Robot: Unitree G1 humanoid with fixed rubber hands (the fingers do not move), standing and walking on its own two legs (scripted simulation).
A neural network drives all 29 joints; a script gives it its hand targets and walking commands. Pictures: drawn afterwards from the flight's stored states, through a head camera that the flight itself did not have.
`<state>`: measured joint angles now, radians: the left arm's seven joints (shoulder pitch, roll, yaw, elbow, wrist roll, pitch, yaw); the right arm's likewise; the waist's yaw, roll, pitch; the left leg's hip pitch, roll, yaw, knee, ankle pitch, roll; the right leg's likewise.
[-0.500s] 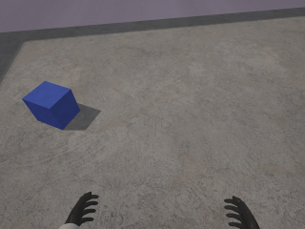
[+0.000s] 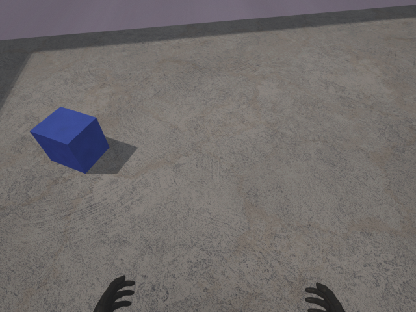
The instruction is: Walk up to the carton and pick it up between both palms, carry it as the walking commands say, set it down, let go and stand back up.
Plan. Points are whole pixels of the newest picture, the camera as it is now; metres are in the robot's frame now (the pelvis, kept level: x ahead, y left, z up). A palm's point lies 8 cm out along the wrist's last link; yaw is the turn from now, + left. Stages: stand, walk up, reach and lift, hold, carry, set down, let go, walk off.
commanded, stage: stand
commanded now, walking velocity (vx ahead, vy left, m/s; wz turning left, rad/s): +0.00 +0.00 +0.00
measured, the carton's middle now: (73, 139) +1.11 +0.88 -0.63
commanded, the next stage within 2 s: walk up in 1.76 s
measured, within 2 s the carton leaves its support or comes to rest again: neither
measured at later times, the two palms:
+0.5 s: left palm out of the picture +0.12 +0.22 -0.10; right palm out of the picture +0.12 -0.23 -0.10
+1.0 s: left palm out of the picture +0.10 +0.23 -0.10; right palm out of the picture +0.10 -0.23 -0.10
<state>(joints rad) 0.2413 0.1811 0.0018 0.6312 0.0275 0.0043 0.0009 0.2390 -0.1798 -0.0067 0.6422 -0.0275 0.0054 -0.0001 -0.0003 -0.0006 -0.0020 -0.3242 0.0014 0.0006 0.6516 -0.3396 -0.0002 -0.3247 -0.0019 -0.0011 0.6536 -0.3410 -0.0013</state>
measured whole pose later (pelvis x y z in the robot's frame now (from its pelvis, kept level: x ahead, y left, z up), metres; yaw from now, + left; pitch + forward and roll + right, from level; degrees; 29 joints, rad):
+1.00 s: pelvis +0.00 +0.00 +0.01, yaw +0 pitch +0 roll +0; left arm 0.27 0.17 0.03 0.71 0.02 0.00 0.01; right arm 0.26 -0.17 -0.03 0.73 -0.02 0.00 -0.01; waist 0.00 0.00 0.01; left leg -0.29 0.00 0.00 0.59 -0.31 0.00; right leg -0.29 0.00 0.00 0.60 -0.31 0.00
